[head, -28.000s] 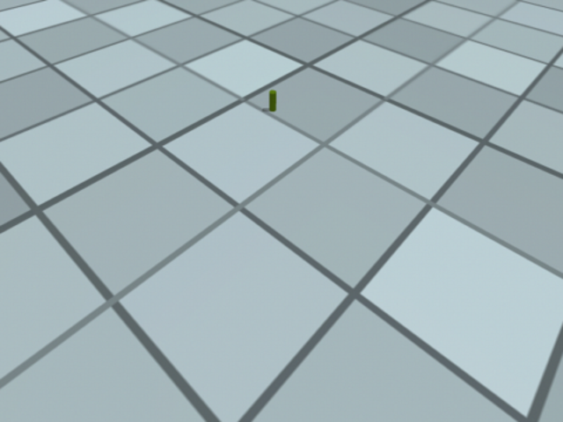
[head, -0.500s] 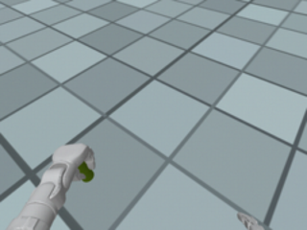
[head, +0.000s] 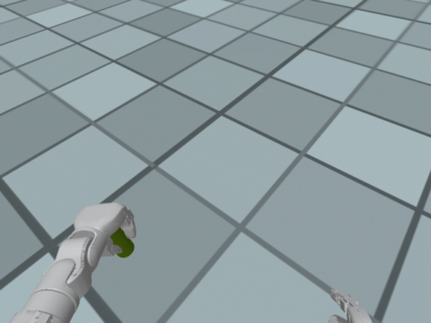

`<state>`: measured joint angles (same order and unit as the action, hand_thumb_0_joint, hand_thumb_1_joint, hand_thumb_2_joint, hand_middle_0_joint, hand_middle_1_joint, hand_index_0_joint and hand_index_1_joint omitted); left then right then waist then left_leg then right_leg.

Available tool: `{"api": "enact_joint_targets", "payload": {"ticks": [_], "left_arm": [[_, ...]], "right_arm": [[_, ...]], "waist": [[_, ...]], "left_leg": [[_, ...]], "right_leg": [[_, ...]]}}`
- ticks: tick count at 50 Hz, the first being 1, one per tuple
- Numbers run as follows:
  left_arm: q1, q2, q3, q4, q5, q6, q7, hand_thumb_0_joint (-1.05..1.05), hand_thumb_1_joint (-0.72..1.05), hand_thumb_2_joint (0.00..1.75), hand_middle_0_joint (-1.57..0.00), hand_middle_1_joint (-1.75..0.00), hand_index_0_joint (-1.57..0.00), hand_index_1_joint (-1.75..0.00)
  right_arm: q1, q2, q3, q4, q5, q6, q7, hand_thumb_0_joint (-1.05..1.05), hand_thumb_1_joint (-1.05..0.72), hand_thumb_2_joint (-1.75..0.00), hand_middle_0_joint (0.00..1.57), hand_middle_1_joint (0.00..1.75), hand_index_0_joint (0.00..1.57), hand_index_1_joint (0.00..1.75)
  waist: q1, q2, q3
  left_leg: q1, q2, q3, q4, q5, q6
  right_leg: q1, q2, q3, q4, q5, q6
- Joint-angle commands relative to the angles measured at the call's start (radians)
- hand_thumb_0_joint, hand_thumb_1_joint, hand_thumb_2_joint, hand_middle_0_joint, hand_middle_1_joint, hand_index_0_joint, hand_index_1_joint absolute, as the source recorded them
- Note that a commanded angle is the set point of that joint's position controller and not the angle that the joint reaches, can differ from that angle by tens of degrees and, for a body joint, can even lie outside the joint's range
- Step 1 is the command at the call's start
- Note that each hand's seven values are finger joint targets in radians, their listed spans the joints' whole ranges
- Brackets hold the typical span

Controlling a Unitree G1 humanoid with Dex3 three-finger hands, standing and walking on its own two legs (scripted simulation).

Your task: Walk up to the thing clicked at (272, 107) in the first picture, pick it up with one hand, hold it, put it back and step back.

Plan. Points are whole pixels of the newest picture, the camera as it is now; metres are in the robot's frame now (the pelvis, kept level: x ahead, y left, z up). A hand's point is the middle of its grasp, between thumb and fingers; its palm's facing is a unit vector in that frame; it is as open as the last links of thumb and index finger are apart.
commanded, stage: hold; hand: left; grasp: from above
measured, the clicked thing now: (115, 238) +0.32 +0.23 -0.07
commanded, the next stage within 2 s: crouch in 0.84 s
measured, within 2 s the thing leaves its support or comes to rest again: neither
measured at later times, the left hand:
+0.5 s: hand (108, 242) +0.29 +0.22 -0.02, palm faces -0.42 -0.08 -0.90, open 6.0 cm
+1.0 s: hand (110, 239) +0.30 +0.22 -0.02, palm faces -0.42 -0.08 -0.90, open 6.1 cm
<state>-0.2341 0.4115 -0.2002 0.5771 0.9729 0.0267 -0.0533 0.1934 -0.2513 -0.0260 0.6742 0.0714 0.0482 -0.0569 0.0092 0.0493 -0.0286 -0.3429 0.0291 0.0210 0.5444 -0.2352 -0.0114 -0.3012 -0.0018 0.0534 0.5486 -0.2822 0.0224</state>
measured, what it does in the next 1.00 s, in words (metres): stands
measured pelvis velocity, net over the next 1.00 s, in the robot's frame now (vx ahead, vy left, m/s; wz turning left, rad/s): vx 0.00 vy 0.00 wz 0.00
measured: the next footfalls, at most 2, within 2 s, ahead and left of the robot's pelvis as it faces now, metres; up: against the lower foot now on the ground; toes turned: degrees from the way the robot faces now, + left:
none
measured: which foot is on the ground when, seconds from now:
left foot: down 0.00-1.00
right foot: down 0.00-1.00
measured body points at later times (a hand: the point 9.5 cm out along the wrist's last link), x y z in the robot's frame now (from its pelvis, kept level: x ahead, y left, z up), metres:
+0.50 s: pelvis +0.00 +0.00 +0.00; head +0.00 -0.02 +0.45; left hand +0.31 +0.22 +0.03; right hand +0.16 -0.25 -0.10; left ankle +0.03 +0.13 -0.73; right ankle +0.00 -0.14 -0.73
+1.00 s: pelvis +0.00 +0.00 +0.01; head +0.01 -0.02 +0.45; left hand +0.31 +0.22 +0.03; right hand +0.16 -0.25 -0.11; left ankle +0.03 +0.13 -0.73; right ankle +0.00 -0.14 -0.73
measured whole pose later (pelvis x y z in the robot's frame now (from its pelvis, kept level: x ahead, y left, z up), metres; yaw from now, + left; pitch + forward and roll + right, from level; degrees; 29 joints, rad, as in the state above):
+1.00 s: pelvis +0.00 +0.00 +0.01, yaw +0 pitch +1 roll +0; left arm -0.22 0.41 -0.20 0.56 0.97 0.02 -0.06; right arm 0.18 -0.25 -0.02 0.68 0.08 0.07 -0.07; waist 0.02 0.05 -0.02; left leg -0.29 0.03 0.02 0.48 -0.21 -0.01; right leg -0.25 0.00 0.05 0.49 -0.26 0.02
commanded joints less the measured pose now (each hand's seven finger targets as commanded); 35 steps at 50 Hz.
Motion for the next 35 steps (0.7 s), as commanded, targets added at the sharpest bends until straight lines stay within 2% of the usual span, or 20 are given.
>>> {"api": "enact_joint_targets", "payload": {"ticks": [1, 8, 9, 10, 11, 13, 14, 15, 18, 20, 23, 27, 29, 32, 34, 35], "left_arm": [[-0.325, 0.197, 0.097, -0.198, 0.002, 0.002, 0.033, 0.0, 0.63, 0.47, -1.03, -0.5, -1.05, -0.48], [-0.326, 0.209, 0.108, -0.218, 0.003, -0.003, 0.018, 0.0, 0.62, 0.49, -1.0, -0.51, -1.03, -0.49], [-0.32, 0.204, 0.107, -0.2, 0.005, 0.001, 0.017, 0.0, 0.62, 0.48, -1.0, -0.53, -1.03, -0.5], [-0.331, 0.192, 0.088, -0.223, 0.001, -0.001, 0.014, 0.0, 0.61, 0.48, -1.0, -0.51, -1.02, -0.49], [-0.331, 0.21, 0.107, -0.224, 0.0, -0.001, 0.015, 0.0, 0.6, 0.48, -1.0, -0.52, -1.02, -0.49], [-0.312, 0.186, 0.091, -0.199, 0.002, 0.003, 0.011, 0.0, 0.58, 0.47, -0.98, -0.51, -1.0, -0.49], [-0.33, 0.208, 0.108, -0.224, -0.003, 0.0, 0.012, 0.0, 0.59, 0.48, -0.98, -0.53, -1.01, -0.51], [-0.31, 0.208, 0.108, -0.211, -0.002, 0.002, 0.012, 0.0, 0.59, 0.48, -0.97, -0.54, -1.0, -0.51], [-0.317, 0.188, 0.086, -0.232, -0.005, 0.001, 0.004, 0.0, 0.6, 0.5, -0.98, -0.54, -1.01, -0.52], [-0.281, 0.183, 0.089, -0.222, -0.004, 0.003, 0.004, 0.0, 0.58, 0.49, -0.97, -0.53, -0.99, -0.51], [-0.315, 0.217, 0.111, -0.247, 0.003, 0.001, 0.006, 0.0, 0.57, 0.49, -0.97, -0.53, -1.0, -0.5], [-0.297, 0.187, 0.093, -0.222, -0.001, 0.002, 0.011, 0.0, 0.57, 0.5, -0.97, -0.53, -1.0, -0.51], [-0.336, 0.189, 0.085, -0.243, -0.001, -0.002, 0.01, 0.0, 0.57, 0.49, -0.96, -0.54, -0.99, -0.51], [-0.29, 0.199, 0.107, -0.21, 0.001, -0.002, 0.018, 0.0, 0.57, 0.52, -0.96, -0.55, -0.99, -0.53], [-0.294, 0.194, 0.098, -0.229, -0.001, -0.006, 0.017, 0.0, 0.57, 0.51, -0.96, -0.55, -0.99, -0.52], [-0.316, 0.217, 0.116, -0.229, 0.003, -0.008, 0.02, 0.0, 0.58, 0.52, -0.97, -0.56, -1.0, -0.53]], "right_arm": [[-0.089, -0.124, -0.038, -0.14, 0.0, -0.045, -0.008, 0.0, -0.92, -0.91, 0.2, 0.3, 0.2, 0.3], [-0.102, -0.122, -0.033, -0.147, 0.002, -0.044, -0.011, 0.0, -0.91, -0.91, 0.2, 0.3, 0.2, 0.3], [-0.1, -0.121, -0.033, -0.147, 0.0, -0.045, -0.01, 0.0, -0.92, -0.91, 0.2, 0.3, 0.2, 0.3], [-0.102, -0.121, -0.031, -0.15, 0.001, -0.045, -0.01, 0.0, -0.91, -0.91, 0.2, 0.3, 0.2, 0.3], [-0.106, -0.123, -0.033, -0.151, 0.004, -0.044, -0.011, 0.0, -0.92, -0.91, 0.2, 0.3, 0.2, 0.3], [-0.104, -0.121, -0.032, -0.152, 0.003, -0.044, -0.011, 0.0, -0.92, -0.91, 0.2, 0.3, 0.2, 0.3], [-0.106, -0.122, -0.032, -0.149, 0.002, -0.044, -0.011, 0.0, -0.92, -0.91, 0.2, 0.3, 0.2, 0.3], [-0.106, -0.122, -0.031, -0.154, 0.002, -0.044, -0.01, 0.0, -0.91, -0.91, 0.2, 0.3, 0.2, 0.3], [-0.112, -0.121, -0.031, -0.158, 0.004, -0.044, -0.01, 0.0, -0.92, -0.91, 0.2, 0.3, 0.2, 0.3], [-0.119, -0.12, -0.031, -0.161, 0.005, -0.041, -0.011, 0.0, -0.91, -0.91, 0.2, 0.3, 0.2, 0.3], [-0.12, -0.119, -0.03, -0.158, 0.004, -0.04, -0.012, 0.0, -0.92, -0.91, 0.2, 0.3, 0.2, 0.3], [-0.115, -0.118, -0.029, -0.154, 0.005, -0.038, -0.012, 0.0, -0.92, -0.91, 0.2, 0.3, 0.2, 0.3], [-0.116, -0.119, -0.03, -0.152, 0.004, -0.039, -0.013, 0.0, -0.92, -0.91, 0.2, 0.3, 0.2, 0.3], [-0.119, -0.117, -0.028, -0.151, 0.004, -0.036, -0.014, 0.0, -0.91, -0.91, 0.2, 0.3, 0.2, 0.3], [-0.125, -0.118, -0.029, -0.154, 0.005, -0.036, -0.013, 0.0, -0.91, -0.91, 0.2, 0.3, 0.2, 0.3], [-0.126, -0.115, -0.029, -0.151, 0.004, -0.035, -0.014, 0.0, -0.91, -0.91, 0.2, 0.3, 0.2, 0.3]], "waist": [[-0.004, -0.042, -0.234], [0.003, -0.014, -0.221], [-0.001, -0.029, -0.219], [0.0, -0.027, -0.224], [0.01, -0.016, -0.22], [-0.002, -0.044, -0.207], [0.011, -0.032, -0.215], [0.005, -0.025, -0.208], [0.003, -0.023, -0.211], [0.01, -0.028, -0.196], [0.009, -0.016, -0.209], [0.001, -0.043, -0.206], [-0.005, -0.031, -0.218], [0.01, -0.031, -0.2], [0.008, -0.029, -0.202], [0.007, -0.014, -0.204]], "left_leg": [[0.18, -0.042, 0.02, -0.068, 0.162, 0.026], [0.19, -0.036, 0.017, -0.09, 0.155, 0.022], [0.187, -0.038, 0.018, -0.088, 0.158, 0.025], [0.193, -0.036, 0.017, -0.092, 0.16, 0.025], [0.198, -0.036, 0.017, -0.096, 0.168, 0.022], [0.194, -0.036, 0.017, -0.094, 0.161, 0.025], [0.192, -0.038, 0.018, -0.097, 0.158, 0.024], [0.195, -0.039, 0.021, -0.099, 0.149, 0.024], [0.202, -0.035, 0.016, -0.107, 0.153, 0.022], [0.197, -0.035, 0.015, -0.109, 0.154, 0.02], [0.207, -0.039, 0.018, -0.109, 0.157, 0.023], [0.211, -0.04, 0.021, -0.105, 0.162, 0.027], [0.223, -0.04, 0.02, -0.108, 0.162, 0.026], [0.207, -0.041, 0.019, -0.112, 0.156, 0.024], [0.21, -0.041, 0.02, -0.115, 0.14, 0.024], [0.21, -0.042, 0.022, -0.116, 0.138, 0.024]], "right_leg": [[0.019, 0.032, -0.029, -0.103, 0.172, -0.019], [0.029, 0.037, -0.035, -0.107, 0.15, -0.028], [0.032, 0.036, -0.034, -0.109, 0.159, -0.025], [0.035, 0.036, -0.034, -0.109, 0.161, -0.026], [0.037, 0.037, -0.035, -0.111, 0.162, -0.028], [0.029, 0.036, -0.036, -0.118, 0.159, -0.024], [0.038, 0.036, -0.036, -0.121, 0.152, -0.025], [0.034, 0.033, -0.033, -0.126, 0.146, -0.026], [0.035, 0.038, -0.035, -0.122, 0.146, -0.029], [0.034, 0.039, -0.039, -0.124, 0.141, -0.03], [0.042, 0.034, -0.035, -0.129, 0.151, -0.027], [0.038, 0.032, -0.031, -0.133, 0.164, -0.022], [0.037, 0.031, -0.03, -0.133, 0.167, -0.023], [0.037, 0.033, -0.035, -0.137, 0.148, -0.026], [0.043, 0.032, -0.032, -0.141, 0.133, -0.027], [0.039, 0.031, -0.031, -0.142, 0.132, -0.027]]}}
